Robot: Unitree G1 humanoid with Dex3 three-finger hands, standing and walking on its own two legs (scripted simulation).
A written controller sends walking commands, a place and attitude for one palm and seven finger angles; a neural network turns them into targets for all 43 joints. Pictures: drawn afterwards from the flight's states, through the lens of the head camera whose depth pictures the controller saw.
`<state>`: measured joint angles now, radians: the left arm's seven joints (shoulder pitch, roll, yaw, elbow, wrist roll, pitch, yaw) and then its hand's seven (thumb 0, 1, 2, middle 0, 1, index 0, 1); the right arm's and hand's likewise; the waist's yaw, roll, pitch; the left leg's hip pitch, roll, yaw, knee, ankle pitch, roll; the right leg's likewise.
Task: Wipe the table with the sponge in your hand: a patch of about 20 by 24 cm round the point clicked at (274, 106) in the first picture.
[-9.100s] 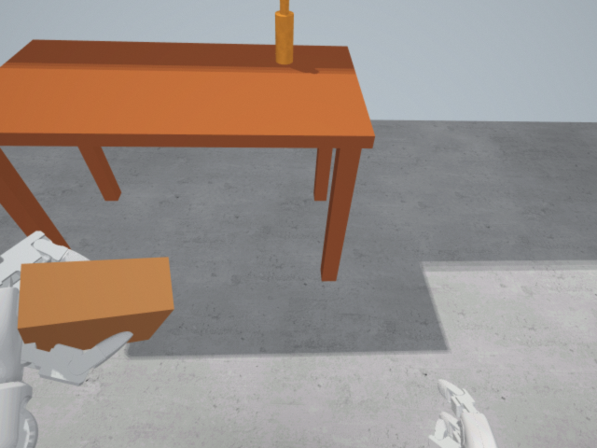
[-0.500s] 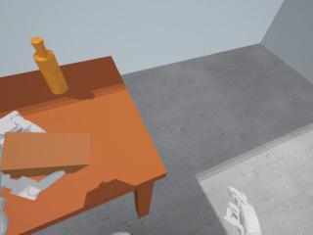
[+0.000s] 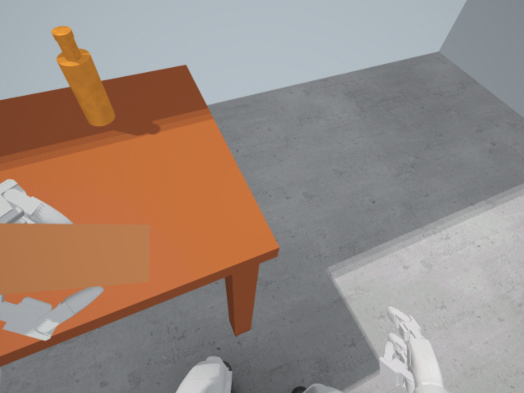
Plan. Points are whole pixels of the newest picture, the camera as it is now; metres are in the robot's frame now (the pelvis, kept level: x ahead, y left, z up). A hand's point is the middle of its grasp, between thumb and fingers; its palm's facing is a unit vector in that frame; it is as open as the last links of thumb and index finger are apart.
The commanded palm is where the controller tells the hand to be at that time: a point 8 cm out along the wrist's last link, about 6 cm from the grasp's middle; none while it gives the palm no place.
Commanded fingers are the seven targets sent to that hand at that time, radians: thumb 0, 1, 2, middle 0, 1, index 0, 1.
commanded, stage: come to a stop and stand still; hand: left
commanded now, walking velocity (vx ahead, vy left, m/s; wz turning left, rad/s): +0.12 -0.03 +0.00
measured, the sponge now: (92, 260) +0.22 +0.21 +0.15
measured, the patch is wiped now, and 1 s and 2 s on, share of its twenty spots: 0.00 0.00 0.00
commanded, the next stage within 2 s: look again from close up in 1.40 s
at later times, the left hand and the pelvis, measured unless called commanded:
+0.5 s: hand out of the picture +0.23 +0.31 +0.19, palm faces +0.49 -0.82 -0.30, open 9.6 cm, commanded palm +0.15 +0.30 +0.19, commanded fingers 0.00 0.10 1.30 -1.20 -1.60 -1.20 -1.60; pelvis -0.01 +0.02 +0.00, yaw -1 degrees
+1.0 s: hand out of the picture +0.19 +0.32 +0.17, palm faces +0.43 -0.81 -0.39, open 9.6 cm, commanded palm +0.12 +0.35 +0.19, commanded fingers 0.00 0.10 1.30 -1.20 -1.60 -1.20 -1.60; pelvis -0.02 +0.06 +0.00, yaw +4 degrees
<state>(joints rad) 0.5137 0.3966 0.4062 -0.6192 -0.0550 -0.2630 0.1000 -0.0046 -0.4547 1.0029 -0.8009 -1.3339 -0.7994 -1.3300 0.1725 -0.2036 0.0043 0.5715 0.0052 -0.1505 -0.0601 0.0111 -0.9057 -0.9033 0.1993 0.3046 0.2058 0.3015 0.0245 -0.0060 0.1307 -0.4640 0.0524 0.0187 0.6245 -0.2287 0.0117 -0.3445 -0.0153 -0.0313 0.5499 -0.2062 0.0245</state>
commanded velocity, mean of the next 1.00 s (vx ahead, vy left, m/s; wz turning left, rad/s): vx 0.01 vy -0.01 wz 0.00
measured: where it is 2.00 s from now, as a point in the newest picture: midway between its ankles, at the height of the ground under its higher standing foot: outside the picture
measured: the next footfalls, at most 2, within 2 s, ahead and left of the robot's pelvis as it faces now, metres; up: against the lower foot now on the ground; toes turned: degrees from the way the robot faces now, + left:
right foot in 1.32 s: +0.04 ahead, -0.07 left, +0.00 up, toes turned +7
left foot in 1.52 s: +0.08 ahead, +0.14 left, +0.00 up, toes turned +7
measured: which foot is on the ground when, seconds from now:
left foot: down 0.00-1.00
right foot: down 0.00-1.00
